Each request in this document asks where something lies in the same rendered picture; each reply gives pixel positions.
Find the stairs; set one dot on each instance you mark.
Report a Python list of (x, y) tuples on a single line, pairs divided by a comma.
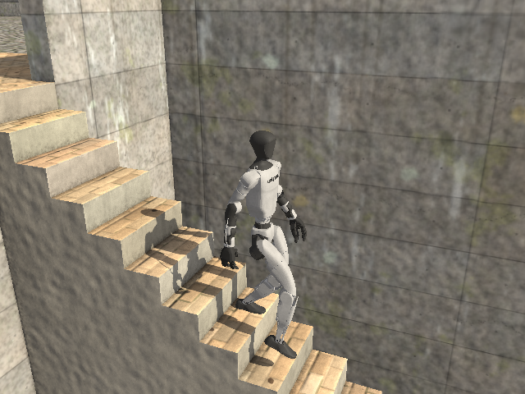
[(115, 296)]

